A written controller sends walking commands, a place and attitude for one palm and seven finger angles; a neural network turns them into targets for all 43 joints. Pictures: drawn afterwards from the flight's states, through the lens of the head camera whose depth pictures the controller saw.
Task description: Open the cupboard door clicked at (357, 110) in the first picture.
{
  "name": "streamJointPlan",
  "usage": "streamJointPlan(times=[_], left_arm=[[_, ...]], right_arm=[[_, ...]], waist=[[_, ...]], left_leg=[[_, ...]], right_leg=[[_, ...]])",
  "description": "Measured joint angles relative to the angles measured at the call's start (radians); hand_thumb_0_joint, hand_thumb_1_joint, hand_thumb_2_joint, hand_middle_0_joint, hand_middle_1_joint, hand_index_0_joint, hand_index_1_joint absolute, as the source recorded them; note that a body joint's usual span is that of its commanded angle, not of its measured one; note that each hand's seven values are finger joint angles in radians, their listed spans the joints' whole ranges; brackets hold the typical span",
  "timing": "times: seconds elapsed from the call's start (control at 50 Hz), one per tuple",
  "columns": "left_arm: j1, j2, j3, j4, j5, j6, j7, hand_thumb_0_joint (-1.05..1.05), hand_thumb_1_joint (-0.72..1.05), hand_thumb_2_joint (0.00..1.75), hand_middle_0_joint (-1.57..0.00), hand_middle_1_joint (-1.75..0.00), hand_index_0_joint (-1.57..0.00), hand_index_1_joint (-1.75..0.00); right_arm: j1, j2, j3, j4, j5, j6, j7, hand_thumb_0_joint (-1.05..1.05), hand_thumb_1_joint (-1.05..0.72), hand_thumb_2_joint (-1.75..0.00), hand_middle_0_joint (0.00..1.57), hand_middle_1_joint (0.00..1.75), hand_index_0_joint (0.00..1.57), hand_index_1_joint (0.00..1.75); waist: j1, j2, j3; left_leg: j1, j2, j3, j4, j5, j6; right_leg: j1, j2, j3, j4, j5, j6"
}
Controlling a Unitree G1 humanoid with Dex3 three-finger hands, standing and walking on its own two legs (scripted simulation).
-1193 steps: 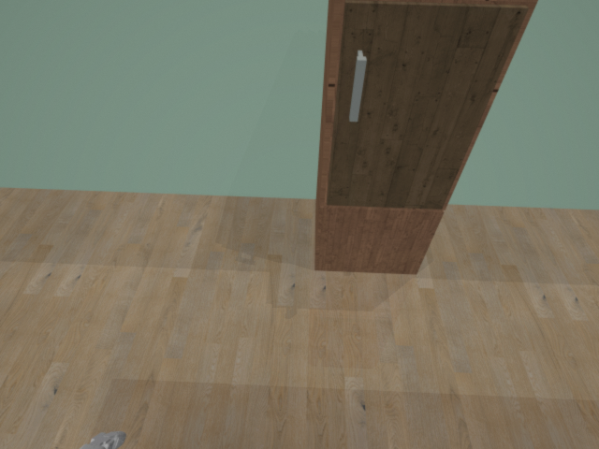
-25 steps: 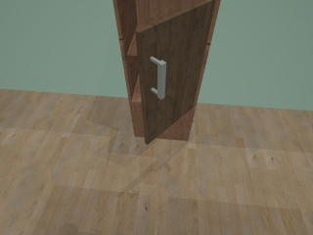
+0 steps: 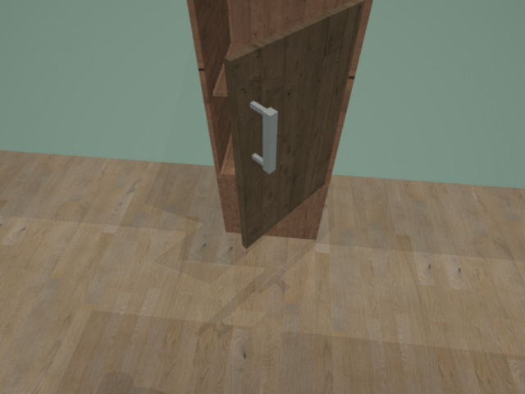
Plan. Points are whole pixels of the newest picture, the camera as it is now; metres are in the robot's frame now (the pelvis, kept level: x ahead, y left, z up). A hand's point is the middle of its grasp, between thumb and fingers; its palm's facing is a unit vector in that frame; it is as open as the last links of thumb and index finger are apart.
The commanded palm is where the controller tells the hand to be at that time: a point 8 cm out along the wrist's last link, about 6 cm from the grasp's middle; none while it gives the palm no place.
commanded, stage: walk to a spot facing it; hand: left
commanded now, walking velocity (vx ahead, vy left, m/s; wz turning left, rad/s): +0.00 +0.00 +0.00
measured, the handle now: (262, 138) +0.57 +0.04 +0.05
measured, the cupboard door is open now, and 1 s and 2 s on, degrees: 50 50 50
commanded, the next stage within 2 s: none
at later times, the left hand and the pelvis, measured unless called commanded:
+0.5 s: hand out of the picture +0.06 +0.19 -0.18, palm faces -0.13 -0.96 -0.24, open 7.4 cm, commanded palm none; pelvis -0.02 +0.00 -0.02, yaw -10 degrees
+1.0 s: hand out of the picture +0.08 +0.15 -0.17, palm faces -0.32 -0.92 -0.24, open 7.4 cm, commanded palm none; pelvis -0.01 -0.02 +0.00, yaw -25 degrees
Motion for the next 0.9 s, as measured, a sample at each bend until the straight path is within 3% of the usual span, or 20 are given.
streamJointPlan(times=[0.18,0.42,0.52,0.56,0.58,0.62,0.7,0.9], left_arm=[[0.002,-0.013,0.003,-0.012,0.000,0.005,0.005,0.00,0.90,0.90,-0.21,-0.30,-0.20,-0.30],[0.024,-0.025,0.041,-0.093,0.011,0.066,-0.019,0.00,0.90,0.90,-0.21,-0.30,-0.20,-0.30],[0.014,-0.020,0.057,-0.133,0.013,0.082,-0.031,0.00,0.90,0.90,-0.20,-0.30,-0.20,-0.30],[0.019,-0.022,0.060,-0.153,0.013,0.072,-0.037,0.00,0.90,0.90,-0.20,-0.30,-0.20,-0.30],[0.025,-0.020,0.063,-0.162,0.017,0.059,-0.035,0.00,0.90,0.90,-0.20,-0.30,-0.20,-0.30],[0.026,-0.026,0.062,-0.167,0.016,0.045,-0.023,0.00,0.90,0.90,-0.20,-0.30,-0.20,-0.30],[0.047,-0.037,0.060,-0.172,0.012,0.044,-0.002,0.00,0.90,0.90,-0.20,-0.30,-0.20,-0.30],[0.093,-0.063,0.052,-0.181,0.014,0.037,0.005,0.00,0.90,0.90,-0.21,-0.30,-0.20,-0.30]], right_arm=[[0.009,0.010,-0.002,-0.004,-0.002,0.002,-0.009,0.00,-0.91,-0.90,0.20,0.30,0.20,0.30],[0.045,0.056,-0.035,-0.087,-0.007,0.029,-0.019,0.00,-0.91,-0.90,0.21,0.30,0.20,0.30],[0.070,0.046,-0.045,-0.109,-0.014,0.029,-0.019,0.00,-0.90,-0.90,0.21,0.30,0.20,0.30],[0.081,0.033,-0.049,-0.116,-0.014,0.034,-0.018,0.00,-0.90,-0.90,0.21,0.30,0.20,0.30],[0.079,0.030,-0.052,-0.118,-0.009,0.041,-0.017,0.00,-0.90,-0.90,0.21,0.30,0.20,0.30],[0.056,0.020,-0.061,-0.118,-0.002,0.059,-0.014,0.00,-0.91,-0.90,0.21,0.30,0.20,0.30],[0.008,0.011,-0.069,-0.140,0.001,0.063,-0.007,0.00,-0.91,-0.90,0.20,0.30,0.20,0.30],[-0.092,0.017,-0.065,-0.207,0.008,0.057,-0.012,0.00,-0.91,-0.90,0.20,0.30,0.20,0.30]], waist=[[0.003,-0.007,-0.009],[0.002,-0.026,0.030],[0.008,-0.021,0.053],[0.011,0.002,0.052],[0.014,0.004,0.046],[0.011,0.019,0.058],[0.015,0.010,0.063],[0.035,-0.008,0.041]], left_leg=[[0.002,0.008,0.016,0.012,-0.011,-0.002],[-0.079,0.040,0.124,0.166,-0.091,0.001],[-0.091,0.058,0.172,0.207,-0.112,-0.009],[-0.109,0.078,0.178,0.248,-0.131,-0.023],[-0.140,0.082,0.172,0.312,-0.167,-0.023],[-0.215,0.063,0.102,0.512,-0.275,-0.017],[-0.319,0.032,0.052,0.750,-0.245,-0.022],[-0.351,0.020,-0.004,0.702,-0.197,-0.044]], right_leg=[[-0.002,0.007,0.016,0.005,-0.001,-0.001],[-0.150,0.037,0.121,0.207,-0.059,-0.001],[-0.229,0.015,0.072,0.423,-0.214,0.011],[-0.199,0.007,0.055,0.354,-0.150,0.010],[-0.194,0.012,0.061,0.324,-0.136,-0.006],[-0.197,0.031,0.063,0.324,-0.137,-0.036],[-0.171,0.052,0.101,0.222,-0.076,-0.054],[-0.134,0.100,0.212,0.096,0.009,-0.053]])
